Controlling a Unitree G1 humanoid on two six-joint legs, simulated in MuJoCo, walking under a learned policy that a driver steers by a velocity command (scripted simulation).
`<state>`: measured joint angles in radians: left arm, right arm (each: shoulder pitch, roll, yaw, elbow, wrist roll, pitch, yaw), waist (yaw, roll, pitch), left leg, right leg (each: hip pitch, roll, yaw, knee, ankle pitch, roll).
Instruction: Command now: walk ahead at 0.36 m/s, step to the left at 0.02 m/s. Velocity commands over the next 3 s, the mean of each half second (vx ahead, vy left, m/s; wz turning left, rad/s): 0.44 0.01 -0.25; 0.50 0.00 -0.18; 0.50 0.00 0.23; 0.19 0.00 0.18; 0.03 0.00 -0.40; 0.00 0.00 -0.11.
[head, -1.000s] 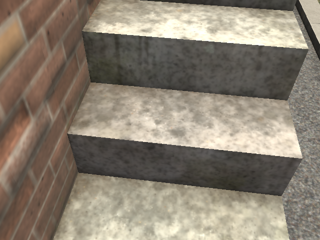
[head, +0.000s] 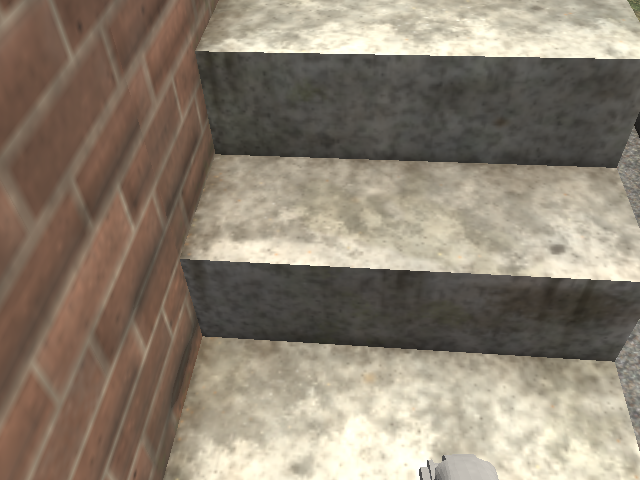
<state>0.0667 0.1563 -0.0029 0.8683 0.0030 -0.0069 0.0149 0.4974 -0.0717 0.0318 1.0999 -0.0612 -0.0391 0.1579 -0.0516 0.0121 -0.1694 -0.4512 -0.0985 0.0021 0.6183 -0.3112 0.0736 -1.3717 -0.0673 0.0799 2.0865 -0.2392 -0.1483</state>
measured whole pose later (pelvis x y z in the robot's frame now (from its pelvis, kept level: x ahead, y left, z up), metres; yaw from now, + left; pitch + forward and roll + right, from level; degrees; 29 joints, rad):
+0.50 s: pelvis +0.23 -0.08 +0.19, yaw -9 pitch +5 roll +1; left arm 0.52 0.18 0.01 1.17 0.08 -0.03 -0.06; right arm 0.13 -0.20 0.00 0.78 -0.05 -0.06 0.12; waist -0.01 0.00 -0.10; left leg -1.34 -0.08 -0.18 2.28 -0.16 0.21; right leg -0.37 0.11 0.04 0.71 -0.41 -0.10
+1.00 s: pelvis +0.45 -0.12 +0.39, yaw -13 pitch +6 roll +2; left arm 0.06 0.22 -0.01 0.78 0.02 -0.03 0.01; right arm 0.52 -0.07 0.02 1.09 -0.06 -0.10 0.12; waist -0.05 0.01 -0.14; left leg -0.35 -0.05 0.02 0.65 -0.41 0.04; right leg -1.29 -0.04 0.12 2.11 -0.45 -0.20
